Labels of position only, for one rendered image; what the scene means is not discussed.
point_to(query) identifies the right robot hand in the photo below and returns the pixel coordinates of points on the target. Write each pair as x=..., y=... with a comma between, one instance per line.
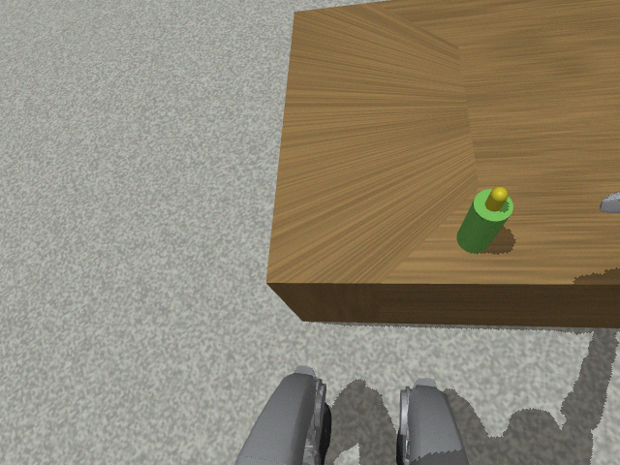
x=611, y=203

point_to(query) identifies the bottle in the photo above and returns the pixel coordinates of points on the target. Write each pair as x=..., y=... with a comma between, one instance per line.
x=488, y=213

